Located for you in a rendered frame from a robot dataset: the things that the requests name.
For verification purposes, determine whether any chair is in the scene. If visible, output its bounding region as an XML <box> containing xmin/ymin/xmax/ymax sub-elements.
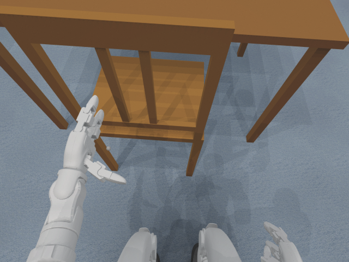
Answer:
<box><xmin>0</xmin><ymin>5</ymin><xmax>235</xmax><ymax>176</ymax></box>

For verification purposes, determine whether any table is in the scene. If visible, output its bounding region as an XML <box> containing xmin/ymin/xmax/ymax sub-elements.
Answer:
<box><xmin>0</xmin><ymin>0</ymin><xmax>349</xmax><ymax>142</ymax></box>

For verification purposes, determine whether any robot right shin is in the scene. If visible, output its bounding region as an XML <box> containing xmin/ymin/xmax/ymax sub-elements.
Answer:
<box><xmin>197</xmin><ymin>223</ymin><xmax>218</xmax><ymax>262</ymax></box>

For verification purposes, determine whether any left robot hand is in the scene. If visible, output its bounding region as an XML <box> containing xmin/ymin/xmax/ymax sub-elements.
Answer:
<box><xmin>63</xmin><ymin>95</ymin><xmax>127</xmax><ymax>184</ymax></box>

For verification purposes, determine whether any left robot forearm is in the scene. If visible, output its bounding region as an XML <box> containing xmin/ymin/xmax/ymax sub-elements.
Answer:
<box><xmin>26</xmin><ymin>168</ymin><xmax>88</xmax><ymax>262</ymax></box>

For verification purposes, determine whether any right robot thigh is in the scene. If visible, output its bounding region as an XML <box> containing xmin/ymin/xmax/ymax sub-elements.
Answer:
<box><xmin>198</xmin><ymin>228</ymin><xmax>242</xmax><ymax>262</ymax></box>

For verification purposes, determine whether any right robot hand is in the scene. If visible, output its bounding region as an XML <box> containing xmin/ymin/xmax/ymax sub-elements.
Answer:
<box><xmin>261</xmin><ymin>222</ymin><xmax>303</xmax><ymax>262</ymax></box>

